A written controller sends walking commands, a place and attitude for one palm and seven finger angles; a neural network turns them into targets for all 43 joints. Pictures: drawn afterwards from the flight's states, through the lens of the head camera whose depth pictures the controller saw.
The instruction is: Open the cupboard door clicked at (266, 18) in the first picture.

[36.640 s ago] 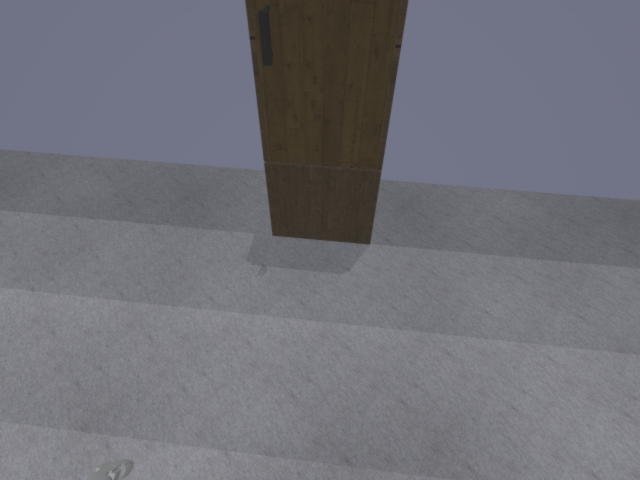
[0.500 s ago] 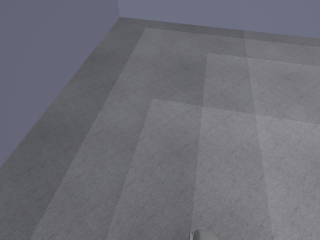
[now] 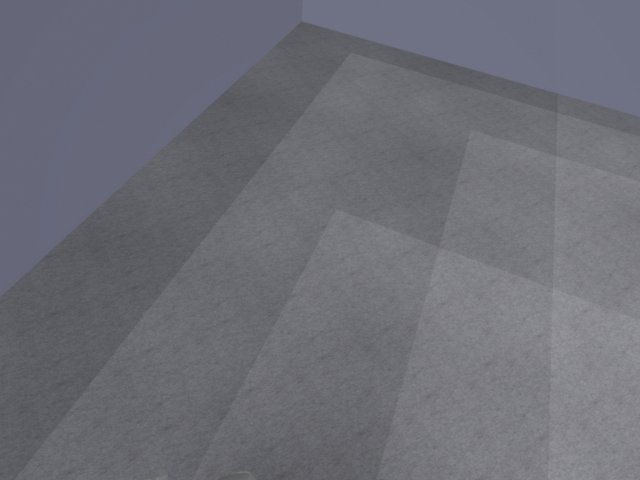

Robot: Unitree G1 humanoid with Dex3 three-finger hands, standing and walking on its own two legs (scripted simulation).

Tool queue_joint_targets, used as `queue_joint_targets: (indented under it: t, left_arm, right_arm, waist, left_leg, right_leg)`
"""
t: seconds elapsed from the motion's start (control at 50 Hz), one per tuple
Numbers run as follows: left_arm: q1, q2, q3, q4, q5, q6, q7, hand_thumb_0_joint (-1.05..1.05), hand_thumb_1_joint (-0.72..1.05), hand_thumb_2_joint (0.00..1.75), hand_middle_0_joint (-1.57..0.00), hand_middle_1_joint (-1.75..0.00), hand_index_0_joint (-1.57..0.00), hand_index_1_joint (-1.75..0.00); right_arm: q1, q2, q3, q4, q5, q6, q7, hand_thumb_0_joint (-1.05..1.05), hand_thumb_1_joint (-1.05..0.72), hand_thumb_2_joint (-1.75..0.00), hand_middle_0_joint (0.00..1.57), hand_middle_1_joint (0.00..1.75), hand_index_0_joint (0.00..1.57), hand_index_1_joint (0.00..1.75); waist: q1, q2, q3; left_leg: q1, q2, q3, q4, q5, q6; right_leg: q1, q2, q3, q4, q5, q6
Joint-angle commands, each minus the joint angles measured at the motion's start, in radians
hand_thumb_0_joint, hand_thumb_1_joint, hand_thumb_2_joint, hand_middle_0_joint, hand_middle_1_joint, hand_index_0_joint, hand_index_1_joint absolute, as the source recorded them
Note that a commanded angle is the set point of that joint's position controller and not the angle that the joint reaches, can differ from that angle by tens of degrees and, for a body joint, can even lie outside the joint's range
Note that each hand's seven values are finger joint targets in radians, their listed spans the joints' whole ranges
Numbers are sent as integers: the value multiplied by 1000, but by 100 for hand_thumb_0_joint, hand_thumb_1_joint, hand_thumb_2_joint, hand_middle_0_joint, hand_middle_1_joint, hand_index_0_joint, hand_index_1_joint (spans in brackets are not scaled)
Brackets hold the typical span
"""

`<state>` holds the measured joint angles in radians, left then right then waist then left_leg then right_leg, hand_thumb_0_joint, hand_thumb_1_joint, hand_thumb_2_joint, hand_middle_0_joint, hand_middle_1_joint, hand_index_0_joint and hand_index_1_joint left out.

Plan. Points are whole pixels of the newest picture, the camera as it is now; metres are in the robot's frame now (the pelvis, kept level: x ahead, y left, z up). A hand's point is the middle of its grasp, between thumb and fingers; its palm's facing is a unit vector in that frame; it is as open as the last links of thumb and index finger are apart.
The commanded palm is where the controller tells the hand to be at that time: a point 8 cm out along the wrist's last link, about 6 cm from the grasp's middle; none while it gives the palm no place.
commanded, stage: turn to face it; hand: left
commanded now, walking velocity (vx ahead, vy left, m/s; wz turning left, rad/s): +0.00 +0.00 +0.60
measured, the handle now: out of the picture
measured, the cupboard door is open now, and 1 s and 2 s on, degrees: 46 46 46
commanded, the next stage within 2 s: none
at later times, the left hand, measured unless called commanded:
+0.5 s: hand out of the picture +0.05 +0.14 -0.14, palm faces +0.31 -0.91 -0.28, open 7.4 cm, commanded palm none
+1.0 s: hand out of the picture +0.05 +0.16 -0.14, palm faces +0.58 -0.76 -0.30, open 7.4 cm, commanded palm none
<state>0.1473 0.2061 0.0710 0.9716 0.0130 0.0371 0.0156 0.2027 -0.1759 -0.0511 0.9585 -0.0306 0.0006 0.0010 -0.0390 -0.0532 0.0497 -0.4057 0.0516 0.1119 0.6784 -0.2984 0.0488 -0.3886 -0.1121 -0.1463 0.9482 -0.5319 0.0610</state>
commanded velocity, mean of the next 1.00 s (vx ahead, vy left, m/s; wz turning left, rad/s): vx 0.00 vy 0.00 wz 0.60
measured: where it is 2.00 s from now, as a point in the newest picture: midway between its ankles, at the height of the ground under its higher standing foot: outside the picture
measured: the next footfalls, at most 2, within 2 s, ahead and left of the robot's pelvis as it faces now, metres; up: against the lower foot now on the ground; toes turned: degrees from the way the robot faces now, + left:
right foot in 0.30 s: +0.09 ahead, -0.18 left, +0.00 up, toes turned +8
left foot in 0.66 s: +0.06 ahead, +0.06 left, +0.00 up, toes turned +31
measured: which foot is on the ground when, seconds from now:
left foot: down 0.00-0.30, up 0.32-0.64, down 0.66-1.00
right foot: up 0.00-0.28, down 0.30-0.66, up 0.68-0.98, down 1.00-1.00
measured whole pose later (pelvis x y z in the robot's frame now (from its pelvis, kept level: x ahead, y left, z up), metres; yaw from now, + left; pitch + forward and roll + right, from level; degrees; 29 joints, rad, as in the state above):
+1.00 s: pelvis +0.09 -0.09 +0.01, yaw +37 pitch +2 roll +0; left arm 0.14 0.26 0.07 0.84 0.01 0.03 0.01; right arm 0.17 -0.23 -0.07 0.90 -0.02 0.06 0.01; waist -0.02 0.01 0.08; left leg -0.37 -0.02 -0.10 0.60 -0.27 -0.03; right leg -0.31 -0.05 -0.02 0.59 -0.34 0.06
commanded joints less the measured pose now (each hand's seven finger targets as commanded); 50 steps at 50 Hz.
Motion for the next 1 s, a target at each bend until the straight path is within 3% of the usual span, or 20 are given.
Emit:
queue_joint_targets:
  t: [0.0,0.06,0.16,0.22,0.24,0.26,0.28,0.32,0.38,0.48,0.56,0.6,0.62,0.64,0.66,0.74,0.92,0.94,0.96,0.98]
  left_arm:
    - [-49,77,17,-113,9,-24,-2,0,90,90,-20,-30,-20,-30]
    - [-6,75,16,-106,2,-16,-8,0,90,90,-20,-30,-20,-30]
    - [-18,81,11,-136,1,-11,-7,0,90,90,-20,-30,-20,-30]
    - [81,100,16,-119,-3,-22,-4,0,90,90,-20,-30,-20,-30]
    - [136,135,26,-114,2,-31,-1,0,90,90,-20,-30,-20,-30]
    - [168,229,44,-112,18,-43,9,0,90,90,-20,-30,-20,-30]
    - [149,292,48,-127,21,-42,13,0,90,90,-20,-30,-20,-30]
    - [56,214,25,-152,14,-47,16,0,90,90,-20,-30,-20,-30]
    - [29,153,8,-159,9,-48,17,0,90,90,-20,-30,-20,-30]
    - [175,200,26,-115,13,-53,18,0,90,90,-20,-30,-20,-30]
    - [141,225,37,-118,12,-51,12,0,90,90,-20,-30,-20,-30]
    - [102,217,34,-133,-1,-48,4,0,90,90,-20,-30,-20,-30]
    - [81,150,24,-169,-9,-42,-3,0,90,90,-20,-30,-20,-30]
    - [16,119,5,-208,-7,-33,0,0,90,90,-20,-30,-20,-30]
    - [-4,146,10,-224,0,-21,6,0,90,90,-20,-30,-20,-30]
    - [23,133,22,-163,8,0,-7,0,90,90,-20,-30,-20,-30]
    - [79,116,19,-163,1,-18,-8,0,90,90,-20,-30,-20,-30]
    - [127,144,26,-158,3,-26,-4,0,90,90,-20,-30,-20,-30]
    - [166,215,43,-156,15,-39,5,0,90,90,-20,-30,-20,-30]
    - [160,297,55,-163,24,-42,12,0,90,90,-20,-30,-20,-30]
  right_arm:
    - [129,-215,-43,-36,4,-11,-31,0,-90,-90,20,30,20,30]
    - [66,-220,-44,-61,6,-11,-30,0,-90,-90,20,30,20,30]
    - [26,-248,-64,-83,0,11,-16,0,-90,-90,20,30,20,30]
    - [-45,-259,-72,-111,7,24,-10,0,-90,-90,20,30,20,30]
    - [-72,-237,-71,-125,15,26,-7,0,-90,-90,20,30,20,30]
    - [-68,-161,-62,-145,26,27,0,0,-90,-90,20,30,20,30]
    - [-90,-149,-57,-167,21,26,5,0,-90,-90,20,30,20,30]
    - [-53,-163,-61,-140,14,42,18,0,-90,-90,20,30,20,30]
    - [-76,-140,-48,-120,15,51,24,0,-90,-90,20,30,20,30]
    - [-174,-100,-20,-137,22,39,31,0,-90,-90,20,30,20,30]
    - [-130,-123,-22,-137,22,31,29,0,-90,-90,20,30,20,30]
    - [-6,-184,-40,-107,13,23,23,0,-90,-90,20,30,20,30]
    - [69,-297,-70,-97,4,15,16,0,-90,-90,20,30,20,30]
    - [135,-357,-84,-84,13,21,6,0,-90,-90,20,30,20,30]
    - [127,-354,-80,-78,12,25,0,0,-90,-90,20,30,20,30]
    - [-74,-269,-56,-131,8,16,-16,0,-90,-90,20,30,20,30]
    - [-90,-270,-74,-142,6,31,-6,0,-90,-90,20,30,20,30]
    - [-110,-254,-73,-151,13,31,-3,0,-90,-90,20,30,20,30]
    - [-102,-189,-66,-165,23,31,1,0,-90,-90,20,30,20,30]
    - [-111,-138,-56,-190,23,27,5,0,-90,-90,20,30,20,30]
  waist:
    - [-8,248,-122]
    - [22,202,-138]
    - [11,217,-105]
    - [55,205,-109]
    - [84,134,-117]
    - [98,-138,-122]
    - [105,-298,-95]
    - [39,-168,-55]
    - [19,-197,-41]
    - [91,-145,-108]
    - [59,-163,-117]
    - [-19,-52,-172]
    - [-60,239,-216]
    - [-85,323,-228]
    - [-73,211,-208]
    - [23,239,-70]
    - [53,217,-99]
    - [83,172,-106]
    - [103,-32,-129]
    - [114,-302,-111]
  left_leg:
    - [275,275,-387,-305,580,111]
    - [257,213,-306,-303,528,89]
    - [189,189,-353,-325,313,94]
    - [70,144,-363,-258,256,61]
    - [-10,86,-324,-193,156,14]
    - [-184,-45,-195,24,-81,-61]
    - [-221,-103,-115,313,-335,-95]
    - [-189,-36,-167,545,-211,-87]
    - [-205,-8,-103,506,-144,-122]
    - [-118,-36,0,144,-142,-120]
    - [37,-56,30,-70,-56,-91]
    - [308,-18,-16,-230,214,-55]
    - [492,236,-364,-255,539,73]
    - [513,384,-530,-263,851,197]
    - [458,399,-476,-261,713,227]
    - [189,198,-348,-343,273,101]
    - [52,119,-400,-264,198,68]
    - [-18,79,-374,-207,144,32]
    - [-158,-21,-287,-25,-11,-30]
    - [-245,-135,-128,263,-304,-94]
  right_leg:
    - [-249,9,154,271,84,22]
    - [-173,27,141,156,125,32]
    - [-44,68,110,-125,102,23]
    - [168,102,85,-380,230,9]
    - [275,63,117,-533,300,1]
    - [387,-180,378,-694,271,-73]
    - [291,-394,557,-732,375,-184]
    - [159,-304,386,-692,354,-202]
    - [246,-198,163,-597,739,-157]
    - [448,-218,83,-485,1062,-152]
    - [388,-233,34,-398,1030,-130]
    - [206,-209,-26,-207,848,-59]
    - [-73,-70,-58,22,267,16]
    - [-209,1,44,205,-134,33]
    - [-227,-19,133,260,-120,21]
    - [-159,-5,157,198,107,27]
    - [168,106,89,-336,206,6]
    - [272,83,106,-471,281,1]
    - [400,-104,301,-645,228,-49]
    - [365,-365,559,-718,323,-164]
